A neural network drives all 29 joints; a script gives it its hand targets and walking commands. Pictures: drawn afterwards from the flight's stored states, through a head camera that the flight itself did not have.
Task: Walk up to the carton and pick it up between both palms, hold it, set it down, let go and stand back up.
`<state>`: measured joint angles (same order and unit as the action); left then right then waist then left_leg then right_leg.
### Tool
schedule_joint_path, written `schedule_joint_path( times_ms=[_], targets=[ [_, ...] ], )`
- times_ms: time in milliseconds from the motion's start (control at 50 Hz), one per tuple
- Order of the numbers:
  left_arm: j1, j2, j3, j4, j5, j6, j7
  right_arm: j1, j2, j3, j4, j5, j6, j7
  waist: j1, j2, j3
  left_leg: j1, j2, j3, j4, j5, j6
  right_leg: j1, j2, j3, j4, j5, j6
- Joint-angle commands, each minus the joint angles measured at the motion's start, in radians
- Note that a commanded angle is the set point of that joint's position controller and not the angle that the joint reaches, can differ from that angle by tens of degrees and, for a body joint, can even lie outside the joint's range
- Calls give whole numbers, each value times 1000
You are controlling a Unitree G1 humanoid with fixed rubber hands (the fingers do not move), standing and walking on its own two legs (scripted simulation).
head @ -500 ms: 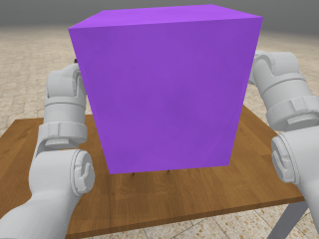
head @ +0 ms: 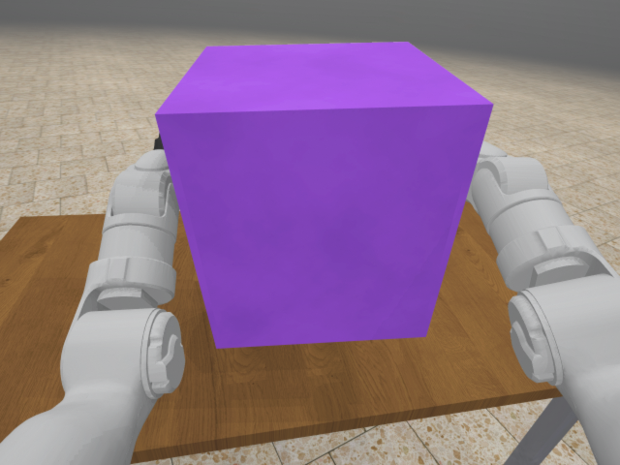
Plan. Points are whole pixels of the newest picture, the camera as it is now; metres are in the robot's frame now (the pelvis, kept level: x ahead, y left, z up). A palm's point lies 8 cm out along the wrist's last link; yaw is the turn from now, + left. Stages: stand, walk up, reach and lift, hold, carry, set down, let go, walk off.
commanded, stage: set down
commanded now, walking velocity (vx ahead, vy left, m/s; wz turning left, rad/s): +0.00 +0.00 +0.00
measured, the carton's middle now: (315, 190) +0.39 +0.01 +0.25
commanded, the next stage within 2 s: none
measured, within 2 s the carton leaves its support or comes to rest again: neither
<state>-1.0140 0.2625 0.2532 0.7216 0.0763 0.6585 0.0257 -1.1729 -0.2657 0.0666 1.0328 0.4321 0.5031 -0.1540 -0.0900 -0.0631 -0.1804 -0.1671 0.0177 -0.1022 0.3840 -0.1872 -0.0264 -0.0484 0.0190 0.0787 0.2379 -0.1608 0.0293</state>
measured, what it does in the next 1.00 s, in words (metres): stands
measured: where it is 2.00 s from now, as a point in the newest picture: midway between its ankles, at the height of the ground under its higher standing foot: outside the picture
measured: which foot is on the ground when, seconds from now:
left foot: down 0.00-1.00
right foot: down 0.00-1.00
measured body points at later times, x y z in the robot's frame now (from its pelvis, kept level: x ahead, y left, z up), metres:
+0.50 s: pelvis +0.00 +0.00 +0.00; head -0.07 +0.02 +0.44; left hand +0.42 +0.20 +0.25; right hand +0.40 -0.16 +0.26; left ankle +0.01 +0.13 -0.75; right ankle -0.02 -0.14 -0.75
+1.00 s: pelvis +0.00 +0.00 +0.00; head -0.06 +0.04 +0.45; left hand +0.43 +0.21 +0.21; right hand +0.41 -0.15 +0.23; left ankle +0.01 +0.13 -0.75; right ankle -0.02 -0.14 -0.75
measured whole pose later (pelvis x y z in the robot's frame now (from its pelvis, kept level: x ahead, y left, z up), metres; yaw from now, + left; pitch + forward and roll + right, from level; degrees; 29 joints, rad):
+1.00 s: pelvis +0.00 +0.00 +0.00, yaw +0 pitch -1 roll -1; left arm -0.92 0.28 0.27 0.88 0.05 0.41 -0.02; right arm -1.03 -0.14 -0.04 1.02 0.23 0.36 -0.15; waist -0.08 -0.05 -0.14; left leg -0.17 0.01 -0.08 0.33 -0.15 -0.02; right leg -0.06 0.00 0.07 0.21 -0.14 0.04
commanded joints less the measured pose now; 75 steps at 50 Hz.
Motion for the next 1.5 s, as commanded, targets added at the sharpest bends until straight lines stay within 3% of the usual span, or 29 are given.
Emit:
schedule_joint_path(
  times_ms=[0, 40, 60, 100, 140, 160, 180, 200, 280, 400, 440, 480, 500, 560, 600, 620, 680, 700, 740, 800, 860, 880, 920, 1020, 1040, 1200, 1220, 1360, 1480],
  targets=[
    [-965, -719, -322, -305, -171, -128, -137, -873, 612, 119, -377, 99, -125, 100, 5, 215, -456, 268, -40, 68, 17, 403, -40, 44, 49, -75, 14, 211, -6],
    [-894, -696, -302, -259, -150, -120, -141, -793, 614, 115, -312, 88, -118, 90, -6, 202, -421, 270, -47, 67, 16, 420, -37, 68, 49, -77, 7, 244, 1],
    [-858, -684, -264, -210, -132, -120, -150, -782, 618, 108, -295, 84, -116, 91, 13, 191, -378, 250, -45, 74, 10, 392, -33, 58, 46, -69, -1, 218, 3],
    [-870, -676, -254, -212, -128, -130, -163, -743, 637, 95, -264, 52, -114, 88, -6, 170, -346, 241, -44, 76, -13, 358, -33, 65, 42, -74, 0, 205, 11],
    [-809, -674, -253, -207, -122, -128, -174, -743, 654, 115, -345, 51, -125, 78, -2, 134, -348, 233, -51, 81, -8, 404, -26, 93, 41, -73, 8, 276, 22],
    [-800, -670, -233, -171, -118, -135, -179, -732, 649, 99, -314, 43, -121, 74, -11, 138, -314, 223, -52, 81, -11, 392, -29, 91, 38, -74, 1, 272, 20],
    [-795, -672, -237, -187, -118, -134, -184, -744, 662, 120, -363, 58, -126, 73, 5, 133, -330, 238, -55, 88, -6, 413, -26, 100, 37, -64, 9, 301, 22],
    [-797, -683, -253, -201, -117, -140, -185, -745, 666, 111, -362, 47, -132, 71, -11, 142, -324, 241, -52, 82, -10, 417, -27, 101, 40, -69, 7, 315, 22],
    [-775, -671, -251, -179, -122, -154, -197, -733, 699, 135, -424, 9, -140, 59, -12, 105, -287, 241, -54, 88, -11, 400, -20, 84, 34, -69, 5, 309, 32],
    [-808, -706, -286, -224, -145, -202, -180, -783, 768, 179, -518, 1, -183, 67, 18, 126, -430, 263, -50, 97, 4, 432, -28, 85, 40, -73, 15, 331, 28],
    [-778, -709, -274, -177, -147, -203, -178, -793, 763, 180, -518, -9, -190, 71, 41, 97, -420, 255, -52, 103, -4, 401, -15, 74, 42, -77, 4, 290, 33],
    [-770, -697, -263, -105, -139, -208, -179, -784, 756, 155, -464, -31, -187, 69, 29, 114, -364, 230, -51, 103, -19, 347, -17, 39, 39, -76, -4, 236, 29],
    [-800, -725, -273, -155, -139, -214, -182, -789, 756, 142, -474, -36, -191, 69, 31, 110, -374, 237, -48, 100, -26, 346, -19, 50, 39, -82, -8, 219, 28],
    [-793, -707, -269, -106, -146, -231, -186, -773, 752, 130, -447, -53, -195, 73, 22, 120, -381, 233, -47, 104, -32, 336, -23, 29, 36, -81, -14, 215, 24],
    [-806, -724, -278, -92, -149, -246, -191, -754, 745, 90, -396, -80, -201, 73, -4, 143, -354, 236, -48, 102, -32, 335, -31, 23, 36, -89, -18, 198, 15],
    [-783, -710, -259, -74, -142, -245, -192, -761, 747, 96, -416, -80, -203, 76, 16, 134, -356, 227, -50, 107, -37, 325, -29, 30, 37, -82, -25, 190, 16],
    [-822, -727, -273, -111, -143, -272, -192, -731, 769, 73, -393, -96, -213, 72, -7, 154, -406, 236, -50, 104, -39, 338, -30, 28, 36, -84, -20, 205, 16],
    [-794, -717, -260, -88, -134, -276, -193, -695, 770, 80, -351, -104, -205, 78, 14, 169, -382, 236, -50, 113, -39, 348, -36, 34, 33, -78, -26, 204, 13],
    [-800, -723, -269, -100, -143, -286, -195, -719, 766, 71, -383, -102, -220, 80, -5, 169, -408, 249, -51, 105, -36, 366, -40, 43, 39, -86, -23, 219, 10],
    [-752, -708, -243, -48, -110, -287, -204, -692, 760, 65, -345, -117, -220, 83, 11, 179, -355, 227, -48, 112, -43, 366, -41, 45, 39, -84, -23, 210, 8],
    [-761, -713, -245, -79, -115, -306, -203, -657, 769, 51, -324, -120, -226, 90, 4, 203, -347, 233, -49, 112, -44, 376, -50, 47, 36, -88, -24, 206, 0],
    [-792, -727, -264, -55, -116, -311, -202, -694, 761, 35, -320, -134, -231, 90, -16, 206, -357, 232, -51, 107, -44, 371, -56, 29, 45, -99, -28, 200, 2],
    [-776, -741, -287, -79, -134, -322, -195, -681, 764, 64, -355, -123, -245, 94, -9, 209, -397, 266, -51, 104, -21, 414, -63, 19, 50, -100, -24, 220, -1],
    [-746, -743, -263, -81, -129, -347, -193, -671, 818, 107, -422, -123, -261, 97, 28, 175, -416, 238, -52, 118, -25, 418, -48, 52, 43, -93, -15, 242, 5],
    [-736, -762, -278, -82, -136, -346, -188, -667, 816, 110, -437, -112, -265, 99, 12, 179, -406, 249, -52, 111, -25, 423, -50, 42, 47, -101, -15, 240, 0],
    [-716, -725, -264, -65, -134, -375, -208, -595, 846, 115, -444, -148, -264, 94, 11, 134, -414, 227, -56, 123, -27, 401, -36, 62, 36, -90, -4, 273, 21],
    [-725, -744, -278, -87, -137, -382, -207, -605, 853, 127, -464, -137, -270, 94, 18, 164, -446, 224, -60, 123, -25, 422, -40, 69, 36, -89, 2, 303, 23],
    [-638, -718, -240, -52, -116, -384, -226, -550, 872, 150, -502, -157, -268, 84, 34, 97, -387, 185, -66, 139, -25, 417, -23, 125, 30, -76, 13, 379, 40],
    [-615, -733, -267, -99, -112, -399, -231, -517, 881, 168, -514, -167, -282, 87, 34, 123, -386, 199, -60, 139, -15, 467, -36, 127, 31, -80, 28, 412, 30]
  ],
)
